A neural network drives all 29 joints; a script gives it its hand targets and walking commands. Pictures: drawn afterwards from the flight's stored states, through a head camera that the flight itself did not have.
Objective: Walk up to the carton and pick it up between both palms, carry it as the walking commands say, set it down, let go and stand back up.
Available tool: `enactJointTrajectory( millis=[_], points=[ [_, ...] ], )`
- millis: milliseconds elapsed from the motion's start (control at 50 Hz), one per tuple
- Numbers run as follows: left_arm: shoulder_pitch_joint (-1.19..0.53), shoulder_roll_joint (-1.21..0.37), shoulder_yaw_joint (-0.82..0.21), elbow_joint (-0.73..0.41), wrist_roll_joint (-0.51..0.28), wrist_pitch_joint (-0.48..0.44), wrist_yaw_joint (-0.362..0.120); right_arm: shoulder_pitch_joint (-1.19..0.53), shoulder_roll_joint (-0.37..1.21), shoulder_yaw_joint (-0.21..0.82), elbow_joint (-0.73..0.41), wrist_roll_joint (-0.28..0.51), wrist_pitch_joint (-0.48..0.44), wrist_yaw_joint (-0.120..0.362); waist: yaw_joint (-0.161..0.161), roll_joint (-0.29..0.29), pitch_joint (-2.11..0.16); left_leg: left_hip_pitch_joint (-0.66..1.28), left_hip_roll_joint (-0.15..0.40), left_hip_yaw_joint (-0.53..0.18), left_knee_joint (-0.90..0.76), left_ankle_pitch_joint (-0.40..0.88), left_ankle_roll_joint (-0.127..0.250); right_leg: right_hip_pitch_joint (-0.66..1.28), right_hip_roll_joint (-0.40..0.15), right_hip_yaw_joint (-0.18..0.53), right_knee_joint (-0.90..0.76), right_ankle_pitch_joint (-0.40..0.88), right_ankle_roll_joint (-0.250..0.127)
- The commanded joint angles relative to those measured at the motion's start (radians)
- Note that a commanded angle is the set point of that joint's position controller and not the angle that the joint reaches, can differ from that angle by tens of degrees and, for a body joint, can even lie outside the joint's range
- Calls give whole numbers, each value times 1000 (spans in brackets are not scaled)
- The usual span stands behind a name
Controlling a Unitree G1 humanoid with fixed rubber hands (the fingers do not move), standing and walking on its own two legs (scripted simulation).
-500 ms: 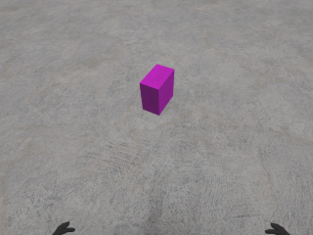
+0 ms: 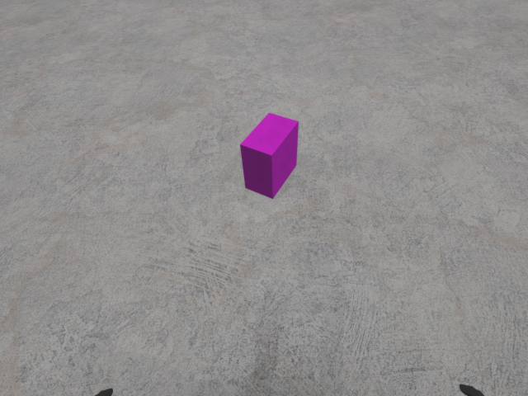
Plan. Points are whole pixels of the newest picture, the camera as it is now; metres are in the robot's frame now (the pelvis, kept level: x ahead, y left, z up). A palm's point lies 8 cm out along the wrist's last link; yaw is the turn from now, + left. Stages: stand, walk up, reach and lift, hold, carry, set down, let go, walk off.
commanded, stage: stand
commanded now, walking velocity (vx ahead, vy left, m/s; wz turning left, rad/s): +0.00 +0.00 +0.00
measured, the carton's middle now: (270, 156) +1.28 +0.01 -0.63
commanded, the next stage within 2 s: walk up in 0.20 s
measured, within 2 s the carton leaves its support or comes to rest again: neither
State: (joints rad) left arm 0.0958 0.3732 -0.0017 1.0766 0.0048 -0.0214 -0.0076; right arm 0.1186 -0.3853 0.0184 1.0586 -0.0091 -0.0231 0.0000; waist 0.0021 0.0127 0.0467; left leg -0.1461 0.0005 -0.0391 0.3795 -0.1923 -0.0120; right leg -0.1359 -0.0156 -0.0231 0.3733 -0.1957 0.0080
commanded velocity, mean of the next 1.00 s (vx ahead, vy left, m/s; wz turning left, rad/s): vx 0.32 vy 0.04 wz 0.00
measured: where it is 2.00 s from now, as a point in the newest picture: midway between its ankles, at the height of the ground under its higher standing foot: (257, 285)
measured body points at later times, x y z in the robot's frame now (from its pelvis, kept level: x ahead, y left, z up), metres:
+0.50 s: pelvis +0.01 +0.01 +0.00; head +0.01 +0.00 +0.45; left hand +0.08 +0.32 -0.12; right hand +0.10 -0.30 -0.13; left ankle +0.00 +0.13 -0.73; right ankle +0.00 -0.12 -0.74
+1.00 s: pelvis +0.18 -0.03 -0.02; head +0.20 -0.06 +0.43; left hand +0.31 +0.22 -0.14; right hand +0.10 -0.28 -0.18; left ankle +0.05 +0.13 -0.68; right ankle +0.27 -0.12 -0.75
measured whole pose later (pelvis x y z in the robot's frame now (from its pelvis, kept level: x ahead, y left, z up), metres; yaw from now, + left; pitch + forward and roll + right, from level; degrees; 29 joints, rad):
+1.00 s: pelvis +0.18 -0.03 -0.02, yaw +2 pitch -1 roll +1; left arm 0.12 0.21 0.03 0.95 0.03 -0.07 -0.01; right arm 0.42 -0.25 -0.04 1.14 -0.03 -0.03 0.02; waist -0.07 0.04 0.05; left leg -0.23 0.06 -0.01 1.01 -0.44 0.00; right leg -0.39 -0.09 -0.16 0.61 -0.22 -0.05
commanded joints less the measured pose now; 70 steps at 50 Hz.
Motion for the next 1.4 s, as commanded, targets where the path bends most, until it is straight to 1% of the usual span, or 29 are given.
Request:
enactJointTrajectory(
  millis=[0, 360, 380, 400, 440, 460, 500, 520, 540, 560, 580, 600, 640, 660, 700, 780, 820, 840, 860, 880, 900, 920, 940, 980, 1000, 1040, 1100, 1220, 1380],
  points=[
    [-58, 178, 34, -49, 3, -16, 7, -50, -181, -38, -48, -1, -17, -8, 7, -17, -75, -1, 107, -92, -67, 87, 38, 22, -104, 106, -68, 59, -36],
    [-55, 193, 41, -22, -2, -9, 13, -33, -184, -36, -27, -2, -12, -10, -4, 8, -63, 0, 113, -107, -88, 139, 37, 37, -112, 104, -81, 79, -36],
    [179, 167, 72, 17, 3, 24, 34, -67, -74, -66, -61, -16, 34, 45, 60, 17, -65, -271, 15, 26, 166, -244, 8, 179, -288, 283, -64, -424, -107],
    [122, 169, 82, -10, 14, 29, 10, -67, -41, -50, -87, -9, 35, 39, 61, -259, -38, -309, 43, 56, 280, -236, 8, 35, -326, 326, -229, -602, -141],
    [43, 149, 80, -43, 19, 23, 5, -38, -27, -58, -99, -10, 28, 42, 7, -252, 49, -221, 63, 77, 336, -250, -8, -129, -309, 265, -272, -563, -137],
    [19, 136, 74, -57, 25, 18, 3, 24, -27, -64, -65, -17, 13, 40, -17, -197, 53, -153, 67, 76, 305, -251, -3, -185, -295, 240, -233, -540, -134],
    [-59, 106, 66, -87, 28, 6, -6, 188, -15, -65, -15, -9, -3, 41, -112, -68, 18, 119, 41, 88, 66, -165, 37, -337, -182, 85, -57, -446, -62],
    [-54, 63, 59, -109, 28, -3, -17, 336, -69, -78, 33, -9, -17, 31, -166, 112, -47, 314, 135, -60, -112, -275, 86, -447, -77, -21, 190, -392, -3],
    [-101, 1, 40, -154, 31, -10, -20, 414, -166, -98, 52, -18, -23, 14, -197, 395, -41, 340, 383, -527, -300, -576, 153, -633, -10, -51, 553, -355, 2],
    [-153, 25, 54, -180, 43, -14, -15, 348, -176, -108, 20, -13, -19, 6, -143, 192, -13, 297, 415, -556, -293, -569, 204, -667, -72, 35, 642, -280, -6],
    [-149, 21, 55, -185, 45, -14, -27, 308, -149, -96, 3, -18, -24, 9, -109, 159, 16, 223, 397, -505, -299, -548, 200, -646, -88, 49, 696, -229, -4],
    [-126, 8, 54, -173, 43, -17, -35, 268, -104, -77, -3, -21, -35, 10, -79, 83, 56, 197, 365, -426, -305, -448, 155, -641, -92, 64, 753, -123, 9],
    [-16, 10, 46, -145, 37, -17, -36, 183, -84, -86, -35, -9, -45, 6, -50, 87, 14, 138, 298, -247, -260, -306, 142, -515, -103, 20, 664, -75, 28],
    [-5, -3, 39, -141, 34, -18, -40, 173, -71, -82, -46, -13, -54, 11, -52, 147, 60, 106, 278, -177, -255, -246, 133, -487, -102, -6, 598, -80, 32],
    [-18, -21, 39, -148, 32, -15, -44, 216, -42, -82, -42, -13, -57, 10, -53, 137, 60, 107, 250, -92, -249, -123, 126, -438, -89, -40, 502, -39, 38],
    [-118, -71, 38, -214, 16, -20, -42, 355, -19, -85, 24, -22, -53, 1, -80, 145, 104, 74, 249, -34, -214, 33, 137, -365, -69, -100, 273, -52, 49],
    [-49, -77, 49, -204, 14, -27, -37, 316, -38, -93, 23, -23, -48, 5, -34, 165, 70, -10, 252, 3, -140, 122, 138, -183, -53, -136, 195, -67, 35],
    [59, -61, 59, -162, 20, -31, -26, 290, -49, -96, 21, -17, -46, 8, 17, 147, 13, -62, 227, 38, -27, 236, 123, -41, -35, -161, 159, -34, 20],
    [259, -22, 76, -96, 25, -43, -7, 272, -7, -78, 14, -17, -50, 10, 91, 28, -95, -156, 140, 92, 248, 273, 82, 195, -48, -112, 139, -6, -22],
    [511, 105, 123, -32, 39, -49, 6, 258, 38, -56, -19, -19, -55, 8, 188, -280, -254, -413, 45, 132, 614, -164, 33, 439, -336, 245, 42, -21, -73],
    [563, 183, 120, -25, 30, -41, 21, 256, 63, -53, -54, -19, -41, 8, 139, -295, -240, -526, 12, 22, 836, -374, 24, 397, -558, 675, -159, -124, -124],
    [449, 143, 105, -43, 27, -35, 27, 266, 53, -70, -33, -22, -34, 12, 75, -153, -174, -496, 77, -47, 924, -276, 27, 269, -524, 617, -174, -207, -142],
    [347, 93, 98, -71, 27, -41, 24, 238, 47, -79, -30, -24, -32, 22, 40, -91, -91, -492, 95, -38, 912, -178, 35, 187, -464, 495, -184, -151, -133],
    [214, 11, 89, -90, 16, -56, 17, 261, 69, -87, -16, -31, -17, 32, 1, -77, -13, -452, 152, -25, 820, -64, 19, 11, -396, 305, -198, -93, -101],
    [181, -36, 79, -100, 12, -56, 9, 246, 99, -76, -2, -35, 0, 39, -11, -127, 27, -409, 167, -12, 783, -6, 10, -86, -346, 185, -235, -122, -56],
    [168, -60, 74, -111, 15, -55, 3, 271, 119, -71, 12, -37, 17, 53, -22, -191, 49, -400, 154, 40, 756, 51, 0, -141, -304, 74, -265, -188, -36],
    [254, -70, 76, -87, 18, -71, 8, 228, 126, -79, -31, -31, 23, 60, 1, -178, 45, -451, 141, 76, 662, 150, -5, -72, -282, 44, -257, -78, -35],
    [380, -49, 85, -63, 13, -71, 14, 20, 130, -73, -128, -27, 33, 77, 53, -154, 101, -558, 156, 97, 518, 230, -42, 0, -309, 69, -306, -87, -59],
    [398, -19, 101, -54, 27, -59, 20, -99, 136, -64, -191, -22, -4, 82, 50, -177, 82, -367, 131, 145, 187, 56, -29, 39, -330, -13, -218, -16, -85]
  ],
)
